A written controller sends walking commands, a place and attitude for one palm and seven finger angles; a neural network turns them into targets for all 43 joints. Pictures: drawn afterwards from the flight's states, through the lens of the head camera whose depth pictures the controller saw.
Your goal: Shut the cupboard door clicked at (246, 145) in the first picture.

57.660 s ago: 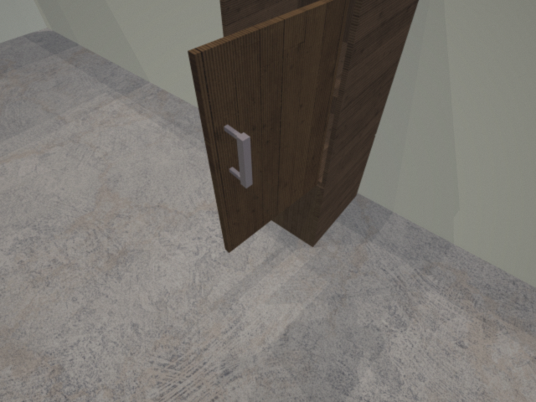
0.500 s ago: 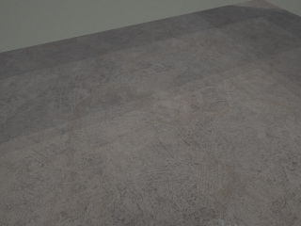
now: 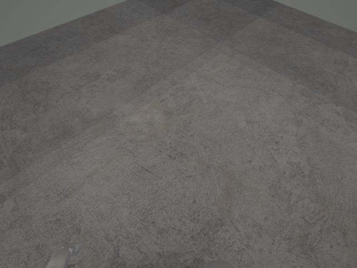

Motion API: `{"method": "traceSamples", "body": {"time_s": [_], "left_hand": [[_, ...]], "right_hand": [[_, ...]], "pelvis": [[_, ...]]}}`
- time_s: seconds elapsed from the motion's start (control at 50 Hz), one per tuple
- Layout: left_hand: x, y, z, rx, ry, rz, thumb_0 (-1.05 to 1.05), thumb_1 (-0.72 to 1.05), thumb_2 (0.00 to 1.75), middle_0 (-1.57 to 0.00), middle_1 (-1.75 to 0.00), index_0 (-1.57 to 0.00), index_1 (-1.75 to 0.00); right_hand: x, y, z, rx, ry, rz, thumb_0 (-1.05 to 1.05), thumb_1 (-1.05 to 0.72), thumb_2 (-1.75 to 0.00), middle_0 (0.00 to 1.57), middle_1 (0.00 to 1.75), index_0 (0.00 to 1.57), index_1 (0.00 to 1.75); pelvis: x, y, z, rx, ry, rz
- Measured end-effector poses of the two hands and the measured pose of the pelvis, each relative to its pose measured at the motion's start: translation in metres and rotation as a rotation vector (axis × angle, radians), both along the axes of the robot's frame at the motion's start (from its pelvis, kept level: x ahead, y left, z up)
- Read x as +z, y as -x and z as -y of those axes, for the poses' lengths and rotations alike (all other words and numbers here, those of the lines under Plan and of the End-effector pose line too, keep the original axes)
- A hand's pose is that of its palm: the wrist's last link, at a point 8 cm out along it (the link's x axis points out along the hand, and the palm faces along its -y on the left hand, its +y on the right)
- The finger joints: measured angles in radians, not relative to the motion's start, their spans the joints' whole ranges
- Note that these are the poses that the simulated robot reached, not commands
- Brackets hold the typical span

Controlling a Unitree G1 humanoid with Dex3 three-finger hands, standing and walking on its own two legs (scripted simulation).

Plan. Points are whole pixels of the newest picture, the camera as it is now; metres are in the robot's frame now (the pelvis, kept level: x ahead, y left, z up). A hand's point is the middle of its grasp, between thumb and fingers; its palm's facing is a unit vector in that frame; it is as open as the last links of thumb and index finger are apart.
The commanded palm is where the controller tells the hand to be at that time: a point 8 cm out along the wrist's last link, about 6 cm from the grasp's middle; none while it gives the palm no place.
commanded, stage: turn to face it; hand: left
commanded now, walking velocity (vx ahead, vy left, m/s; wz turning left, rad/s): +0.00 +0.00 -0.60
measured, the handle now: out of the picture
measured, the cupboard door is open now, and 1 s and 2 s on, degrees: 20 20 20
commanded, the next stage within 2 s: none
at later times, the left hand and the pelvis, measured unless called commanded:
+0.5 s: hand (109, 263) +0.14 +0.18 -0.19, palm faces -0.26 -0.95 -0.18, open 7.4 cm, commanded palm none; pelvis +0.01 +0.01 -0.01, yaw -17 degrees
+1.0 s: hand (136, 239) +0.20 +0.12 -0.16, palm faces -0.55 -0.80 -0.25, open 7.4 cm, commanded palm none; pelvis +0.01 +0.00 -0.01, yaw -35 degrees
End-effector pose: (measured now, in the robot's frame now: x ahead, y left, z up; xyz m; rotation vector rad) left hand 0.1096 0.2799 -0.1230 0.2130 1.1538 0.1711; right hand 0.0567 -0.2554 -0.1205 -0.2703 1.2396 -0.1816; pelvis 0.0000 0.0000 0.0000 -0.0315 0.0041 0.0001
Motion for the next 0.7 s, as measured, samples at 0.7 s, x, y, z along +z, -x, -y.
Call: {"method": "traceSamples", "body": {"time_s": [0.7], "left_hand": [[-0.013, -0.081, 0.055, -0.404, 0.036, -0.099, 0.01, 0.91, 0.90, -0.20, -0.30, -0.20, -0.30]], "right_hand": [[0.003, 0.079, -0.014, -0.408, -0.005, 0.053, 0.01, -0.90, -0.90, 0.21, 0.30, 0.21, 0.30]], "pelvis": [[0.000, -0.012, -0.015, -0.440, 0.009, 0.001]]}}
